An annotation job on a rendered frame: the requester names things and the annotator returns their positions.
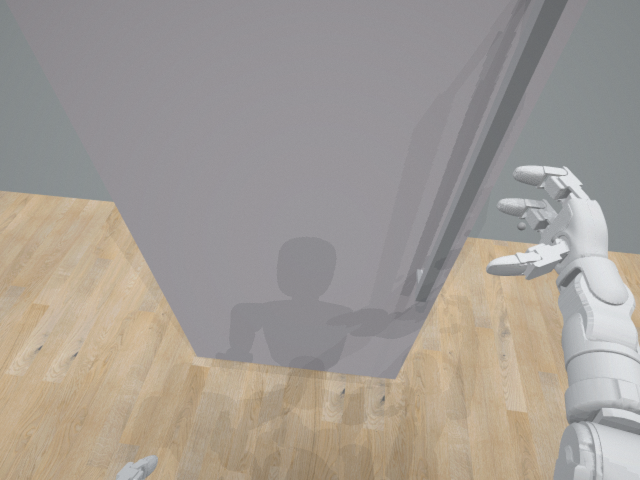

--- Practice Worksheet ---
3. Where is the fridge door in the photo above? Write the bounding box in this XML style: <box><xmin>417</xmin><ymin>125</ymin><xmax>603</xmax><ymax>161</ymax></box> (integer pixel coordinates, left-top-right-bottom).
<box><xmin>5</xmin><ymin>0</ymin><xmax>588</xmax><ymax>379</ymax></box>

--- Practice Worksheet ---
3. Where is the robot right hand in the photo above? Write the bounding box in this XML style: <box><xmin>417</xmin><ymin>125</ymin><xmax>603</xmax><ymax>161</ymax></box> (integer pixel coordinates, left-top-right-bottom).
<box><xmin>486</xmin><ymin>166</ymin><xmax>608</xmax><ymax>280</ymax></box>

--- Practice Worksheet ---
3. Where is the robot left hand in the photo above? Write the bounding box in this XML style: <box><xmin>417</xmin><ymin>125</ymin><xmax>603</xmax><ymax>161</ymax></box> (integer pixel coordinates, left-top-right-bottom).
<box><xmin>116</xmin><ymin>455</ymin><xmax>158</xmax><ymax>480</ymax></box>

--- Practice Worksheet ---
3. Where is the robot right upper arm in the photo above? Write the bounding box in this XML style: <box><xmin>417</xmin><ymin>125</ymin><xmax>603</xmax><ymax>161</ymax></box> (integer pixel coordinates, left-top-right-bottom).
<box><xmin>553</xmin><ymin>421</ymin><xmax>640</xmax><ymax>480</ymax></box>

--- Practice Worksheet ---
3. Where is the handle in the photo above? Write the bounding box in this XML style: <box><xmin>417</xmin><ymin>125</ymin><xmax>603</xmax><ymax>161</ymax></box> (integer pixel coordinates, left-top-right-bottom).
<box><xmin>415</xmin><ymin>0</ymin><xmax>568</xmax><ymax>302</ymax></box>

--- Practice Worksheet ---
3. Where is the right robot forearm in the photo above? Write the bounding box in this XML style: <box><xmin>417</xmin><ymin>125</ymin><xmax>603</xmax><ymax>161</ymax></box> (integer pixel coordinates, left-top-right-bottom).
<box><xmin>556</xmin><ymin>257</ymin><xmax>640</xmax><ymax>435</ymax></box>

